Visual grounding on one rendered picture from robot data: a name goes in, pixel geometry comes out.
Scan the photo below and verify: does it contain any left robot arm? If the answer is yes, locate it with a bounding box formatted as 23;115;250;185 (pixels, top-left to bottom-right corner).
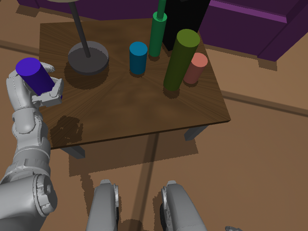
0;107;57;231

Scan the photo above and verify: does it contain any left robot hand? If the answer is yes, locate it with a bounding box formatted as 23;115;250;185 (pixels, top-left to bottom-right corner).
6;62;64;111

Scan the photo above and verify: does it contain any desk lamp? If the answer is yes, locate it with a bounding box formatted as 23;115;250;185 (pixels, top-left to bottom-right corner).
48;0;109;76

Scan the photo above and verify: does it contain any coffee table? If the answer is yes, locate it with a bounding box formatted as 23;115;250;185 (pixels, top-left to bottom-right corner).
39;18;231;159

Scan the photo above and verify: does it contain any sofa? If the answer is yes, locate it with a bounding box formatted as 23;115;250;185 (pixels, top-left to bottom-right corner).
17;0;308;62

